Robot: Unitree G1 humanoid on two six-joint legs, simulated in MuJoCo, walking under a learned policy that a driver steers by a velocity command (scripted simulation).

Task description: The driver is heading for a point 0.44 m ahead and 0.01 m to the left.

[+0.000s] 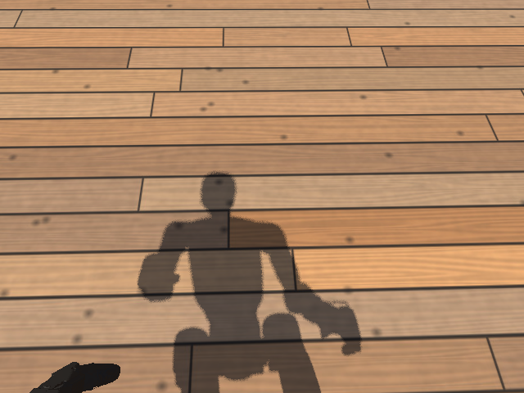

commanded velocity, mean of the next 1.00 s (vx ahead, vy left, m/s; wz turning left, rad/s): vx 0.30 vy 0.00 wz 0.29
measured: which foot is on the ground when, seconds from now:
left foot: down 0.00-0.10, up 0.12-0.54, down 0.56-1.00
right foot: up 0.00-0.06, down 0.08-0.58, up 0.60-0.88, down 0.90-1.00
